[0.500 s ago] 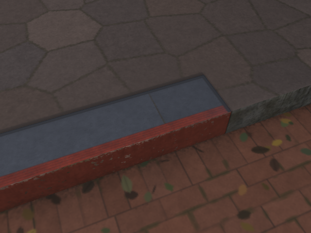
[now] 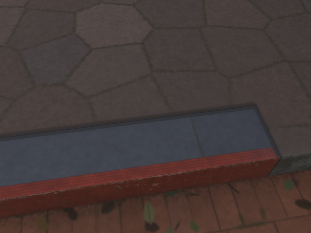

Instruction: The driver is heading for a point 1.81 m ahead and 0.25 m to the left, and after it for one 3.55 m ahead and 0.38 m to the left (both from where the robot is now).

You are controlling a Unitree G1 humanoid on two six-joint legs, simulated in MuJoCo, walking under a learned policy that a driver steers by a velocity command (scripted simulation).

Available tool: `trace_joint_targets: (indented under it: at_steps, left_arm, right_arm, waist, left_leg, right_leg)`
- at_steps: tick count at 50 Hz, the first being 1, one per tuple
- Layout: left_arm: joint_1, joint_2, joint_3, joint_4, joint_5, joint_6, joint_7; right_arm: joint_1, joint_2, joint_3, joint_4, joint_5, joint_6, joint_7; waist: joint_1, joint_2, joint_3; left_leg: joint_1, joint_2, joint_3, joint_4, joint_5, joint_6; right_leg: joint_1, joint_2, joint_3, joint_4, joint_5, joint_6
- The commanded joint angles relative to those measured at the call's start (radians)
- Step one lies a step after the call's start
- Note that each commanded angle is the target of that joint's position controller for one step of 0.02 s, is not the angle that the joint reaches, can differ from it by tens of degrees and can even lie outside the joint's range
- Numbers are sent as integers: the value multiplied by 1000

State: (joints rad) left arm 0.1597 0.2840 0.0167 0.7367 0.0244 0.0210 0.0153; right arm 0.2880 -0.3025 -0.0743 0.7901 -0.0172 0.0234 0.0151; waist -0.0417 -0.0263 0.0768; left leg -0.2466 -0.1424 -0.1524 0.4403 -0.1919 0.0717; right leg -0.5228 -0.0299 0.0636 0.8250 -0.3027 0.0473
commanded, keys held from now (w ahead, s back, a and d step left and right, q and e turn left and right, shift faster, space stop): q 0.56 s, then no key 0.44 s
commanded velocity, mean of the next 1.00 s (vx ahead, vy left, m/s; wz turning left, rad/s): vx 0.02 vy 0.00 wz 0.45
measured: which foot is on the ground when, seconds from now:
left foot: down 0.00-0.10, up 0.12-0.58, down 0.60-1.00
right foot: up 0.00-0.08, down 0.10-0.62, up 0.64-1.00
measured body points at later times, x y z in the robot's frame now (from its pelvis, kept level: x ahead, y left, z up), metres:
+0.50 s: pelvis +0.04 -0.03 +0.00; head +0.08 -0.02 +0.45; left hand +0.08 +0.28 -0.09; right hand +0.29 -0.24 -0.09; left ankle +0.01 +0.12 -0.69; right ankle +0.07 -0.13 -0.74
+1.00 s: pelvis +0.03 +0.02 +0.00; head +0.04 +0.04 +0.45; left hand +0.02 +0.32 -0.12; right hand +0.30 -0.13 -0.09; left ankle +0.00 +0.10 -0.74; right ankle +0.10 -0.12 -0.73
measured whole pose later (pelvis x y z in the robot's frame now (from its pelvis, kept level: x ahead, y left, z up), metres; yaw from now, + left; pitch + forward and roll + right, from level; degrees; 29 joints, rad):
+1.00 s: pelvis +0.03 +0.02 +0.00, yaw +26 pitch +0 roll +0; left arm 0.17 0.29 0.05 0.83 0.00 0.02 0.03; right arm 0.11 -0.24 -0.03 0.73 -0.01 0.01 -0.01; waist 0.01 -0.03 0.02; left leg -0.24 -0.06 0.00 0.47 -0.23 0.06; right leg -0.27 -0.06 0.02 0.58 -0.29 0.07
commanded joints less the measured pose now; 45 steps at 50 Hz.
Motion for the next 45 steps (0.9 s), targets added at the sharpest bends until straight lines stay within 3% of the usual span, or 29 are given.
trace_joint_targets:
  at_steps: [1, 3, 4, 5, 6, 7, 8, 9, 10, 11, 13, 17, 22, 26, 29, 30, 31, 32, 33, 34, 35, 36, 37, 40, 43, 45]
  left_arm:
    - [8, 101, 25, -65, -10, -16, 11]
    - [54, 106, 27, -57, -16, -27, 20]
    - [103, 107, 28, -45, -10, -37, 28]
    - [130, 153, 38, -40, 3, -48, 39]
    - [65, 245, 51, -68, 8, -46, 45]
    - [23, 240, 68, -79, 6, -53, 35]
    - [12, 182, 52, -96, -4, -57, 30]
    - [-11, 141, 45, -98, -9, -61, 26]
    - [-33, 134, 45, -102, -15, -60, 25]
    - [-40, 129, 43, -99, -18, -59, 27]
    - [-23, 129, 43, -90, -8, -51, 31]
    - [12, 156, 59, -74, -4, -36, 38]
    - [-29, 196, 81, -70, -7, -33, 24]
    - [-34, 219, 97, -54, -24, -32, 7]
    - [-52, 217, 100, -37, -57, -31, 3]
    - [4, 178, 89, -9, -57, -31, -1]
    - [20, 118, 68, -16, -15, -34, -7]
    - [-18, 100, 56, -71, 11, -35, -3]
    - [-79, 165, 76, -60, -4, -29, 3]
    - [-83, 165, 80, -58, -29, -23, 4]
    - [-56, 155, 81, -30, -31, -18, 12]
    - [-44, 167, 85, -19, -19, -12, 18]
    - [-23, 164, 87, -8, -14, -9, 19]
    - [14, 134, 80, 13, -24, -9, 20]
    - [-22, 103, 64, 12, -21, -8, 20]
    - [-33, 105, 61, 14, -22, -9, 18]
  right_arm:
    - [-1, -171, -46, -56, -7, 5, -5]
    - [-35, -172, -47, -61, -2, 11, -10]
    - [-71, -168, -44, -68, 9, 11, -13]
    - [-67, -128, -33, -79, 19, 8, -17]
    - [10, -40, -10, -91, 23, 4, -19]
    - [-43, -117, -33, -120, 58, -10, -46]
    - [-9, -187, -51, -102, 46, -9, -54]
    - [-7, -194, -61, -81, 43, 2, -59]
    - [1, -177, -62, -71, 39, 17, -66]
    - [-8, -163, -61, -77, 36, 28, -66]
    - [-48, -124, -50, -108, 44, 35, -60]
    - [-126, -100, -37, -171, 43, 31, -47]
    - [-172, -84, -24, -218, 32, 33, -22]
    - [-187, -98, -30, -246, 34, 40, -3]
    - [-133, -102, -39, -235, 33, 46, 8]
    - [-85, -136, -52, -217, 28, 44, 0]
    - [-31, -226, -75, -213, 25, 39, -20]
    - [-54, -293, -80, -236, 0, 24, -27]
    - [-53, -220, -62, -233, -11, 0, -21]
    - [-92, -193, -48, -218, -9, -18, -21]
    - [-147, -173, -44, -215, 4, -26, -24]
    - [-186, -145, -32, -214, 19, -27, -27]
    - [-199, -132, -22, -209, 18, -28, -31]
    - [-212, -100, -6, -191, 5, -35, -37]
    - [-206, -107, -5, -162, 5, -33, -39]
    - [-197, -119, -6, -140, 2, -29, -35]
  waist:
    - [10, 150, -114]
    - [39, 157, -100]
    - [77, 146, -88]
    - [74, 58, -96]
    - [7, -182, -110]
    - [19, -272, -140]
    - [21, -163, -147]
    - [18, -100, -130]
    - [10, -80, -123]
    - [17, -95, -105]
    - [35, -119, -92]
    - [72, -114, -120]
    - [79, -108, -121]
    - [78, -119, -132]
    - [31, -112, -144]
    - [22, -49, -163]
    - [27, 174, -199]
    - [25, 341, -215]
    - [-33, 190, -255]
    - [0, 181, -211]
    - [27, 148, -188]
    - [41, 152, -167]
    - [58, 162, -170]
    - [70, 163, -182]
    - [44, 164, -157]
    - [28, 168, -137]
  left_leg:
    - [56, 260, -258, -30, 408, 136]
    - [53, 249, -311, 12, 412, 103]
    - [18, 219, -316, 50, 353, 61]
    - [-45, 167, -270, 138, 202, 6]
    - [-174, 17, -70, 330, -217, -53]
    - [-299, 5, -8, 513, -471, -88]
    - [-302, 58, -36, 639, -428, -117]
    - [-314, 80, -23, 696, -364, -141]
    - [-325, 96, -5, 716, -313, -160]
    - [-341, 108, 8, 738, -269, -176]
    - [-338, 117, 59, 730, -213, -197]
    - [-366, 166, 85, 623, -187, -217]
    - [-262, 213, 137, 451, -167, -190]
    - [-175, 202, 187, 304, -169, -141]
    - [-23, 170, 215, 43, -24, -68]
    - [113, 157, 183, -63, 105, -29]
    - [313, 333, -58, -80, 464, 39]
    - [316, 561, -324, -67, 617, 257]
    - [267, 536, -266, -84, 549, 288]
    - [216, 473, -166, -92, 474, 235]
    - [190, 414, -108, -99, 381, 179]
    - [165, 396, -82, -103, 382, 153]
    - [121, 375, -51, -109, 420, 148]
    - [108, 347, -8, -120, 407, 148]
    - [103, 346, -22, -127, 297, 147]
    - [86, 354, -49, -132, 221, 158]
  right_leg:
    - [113, 44, -11, -85, -44, -11]
    - [201, 60, -1, -237, -36, -28]
    - [287, 53, 2, -396, 55, -40]
    - [376, -67, 106, -516, 96, -65]
    - [463, -324, 361, -577, 317, -146]
    - [440, -398, 496, -547, 484, -270]
    - [447, -377, 426, -523, 502, -283]
    - [447, -309, 298, -494, 488, -242]
    - [453, -254, 212, -490, 433, -207]
    - [447, -234, 158, -493, 450, -204]
    - [430, -197, 64, -514, 492, -222]
    - [515, -246, 23, -532, 529, -276]
    - [464, -273, -61, -548, 455, -286]
    - [464, -304, -87, -511, 469, -270]
    - [429, -290, -131, -401, 447, -196]
    - [353, -245, -174, -311, 372, -134]
    - [133, -147, -253, -70, 65, -43]
    - [-94, -18, -207, 151, -371, 28]
    - [-97, -36, -72, 299, -368, 32]
    - [-98, -47, -46, 317, -296, 17]
    - [-95, -56, -36, 291, -223, 15]
    - [-88, -57, -34, 275, -161, 24]
    - [-35, -45, -41, 291, -106, 32]
    - [33, -40, -37, 202, -32, 47]
    - [97, -47, -34, 15, -35, 47]
    - [144, -43, -40, -72, -63, 41]
Velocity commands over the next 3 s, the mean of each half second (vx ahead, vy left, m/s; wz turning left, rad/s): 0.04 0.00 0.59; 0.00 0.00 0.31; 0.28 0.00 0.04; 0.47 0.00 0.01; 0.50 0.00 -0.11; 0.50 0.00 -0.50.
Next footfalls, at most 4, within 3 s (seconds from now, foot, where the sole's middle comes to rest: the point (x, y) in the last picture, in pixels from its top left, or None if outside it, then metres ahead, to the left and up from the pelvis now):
0.10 right None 0.11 -0.13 -0.78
0.60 left None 0.04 0.12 -0.78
1.02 right None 0.15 -0.08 -0.78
1.70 left None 0.33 0.24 -0.78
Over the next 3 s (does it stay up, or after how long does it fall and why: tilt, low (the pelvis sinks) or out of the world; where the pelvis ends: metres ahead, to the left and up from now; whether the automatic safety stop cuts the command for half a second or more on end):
stays up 0.95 0.36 0.17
